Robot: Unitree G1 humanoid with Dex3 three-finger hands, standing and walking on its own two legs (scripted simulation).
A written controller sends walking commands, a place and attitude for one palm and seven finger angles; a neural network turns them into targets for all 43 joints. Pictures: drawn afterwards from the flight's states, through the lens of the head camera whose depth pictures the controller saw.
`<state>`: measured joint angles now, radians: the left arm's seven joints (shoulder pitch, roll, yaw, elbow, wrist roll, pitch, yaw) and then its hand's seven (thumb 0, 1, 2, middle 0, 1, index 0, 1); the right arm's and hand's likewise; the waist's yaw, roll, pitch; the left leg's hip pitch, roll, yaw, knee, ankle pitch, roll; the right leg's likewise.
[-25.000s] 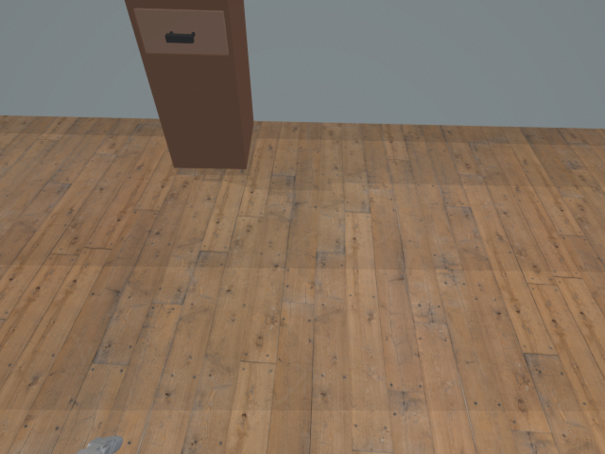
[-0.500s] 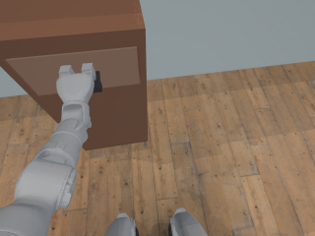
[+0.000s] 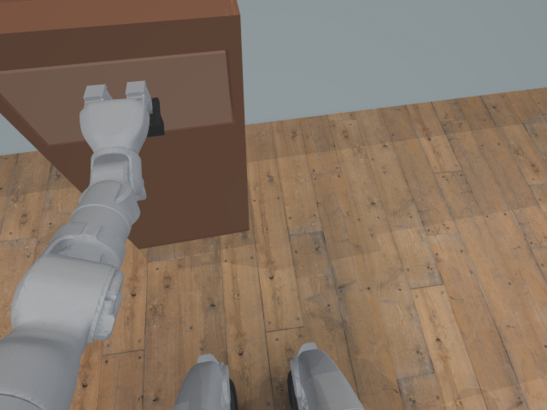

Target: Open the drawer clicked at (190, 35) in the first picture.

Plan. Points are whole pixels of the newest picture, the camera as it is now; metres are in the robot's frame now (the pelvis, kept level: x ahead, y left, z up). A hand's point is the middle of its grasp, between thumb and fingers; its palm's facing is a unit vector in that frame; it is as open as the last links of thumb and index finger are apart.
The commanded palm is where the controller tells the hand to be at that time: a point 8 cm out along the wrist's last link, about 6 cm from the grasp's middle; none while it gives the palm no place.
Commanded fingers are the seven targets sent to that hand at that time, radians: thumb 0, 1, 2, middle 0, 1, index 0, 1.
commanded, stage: lower the fingers behind the handle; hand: left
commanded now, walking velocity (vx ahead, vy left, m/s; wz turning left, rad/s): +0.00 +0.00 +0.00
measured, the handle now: (129, 117) +0.58 +0.18 +0.00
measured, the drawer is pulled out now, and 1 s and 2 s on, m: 0.00 0.00 0.00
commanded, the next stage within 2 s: lift the fingers back up to retry in 0.16 s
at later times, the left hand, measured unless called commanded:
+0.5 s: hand (129, 143) +0.52 +0.18 +0.01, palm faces -0.05 -0.01 -1.00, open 13.9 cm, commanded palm +0.51 +0.18 +0.07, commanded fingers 0.00 -0.50 0.30 -0.30 -1.20 -0.30 -1.20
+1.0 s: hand (108, 118) +0.53 +0.19 +0.06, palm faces -0.06 -0.04 -1.00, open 13.8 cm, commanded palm +0.50 +0.18 +0.11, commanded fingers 0.00 -0.50 0.30 -0.30 -1.20 -0.30 -1.20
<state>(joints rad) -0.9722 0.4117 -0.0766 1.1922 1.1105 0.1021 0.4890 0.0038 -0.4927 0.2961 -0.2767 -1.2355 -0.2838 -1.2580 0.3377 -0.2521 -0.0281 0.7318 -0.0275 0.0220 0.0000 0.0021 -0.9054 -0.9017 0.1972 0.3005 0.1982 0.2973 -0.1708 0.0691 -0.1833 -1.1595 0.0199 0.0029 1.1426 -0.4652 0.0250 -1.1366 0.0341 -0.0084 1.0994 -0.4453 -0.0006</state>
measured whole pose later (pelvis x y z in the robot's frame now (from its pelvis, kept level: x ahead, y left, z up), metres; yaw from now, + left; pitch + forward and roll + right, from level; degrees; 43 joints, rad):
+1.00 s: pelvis +0.06 +0.00 +0.06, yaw +0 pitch +21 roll -2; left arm -0.79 0.36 -0.08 1.06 1.07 0.07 0.38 0.00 -0.49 0.30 -0.33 -1.20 -0.32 -1.21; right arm 0.36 -0.25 -0.06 0.73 -0.01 0.07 -0.01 0.00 -0.90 -0.90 0.20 0.30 0.20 0.30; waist -0.11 0.06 -0.18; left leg -0.78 0.02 0.01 0.84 -0.43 0.02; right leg -0.75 0.04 0.00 0.78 -0.40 0.00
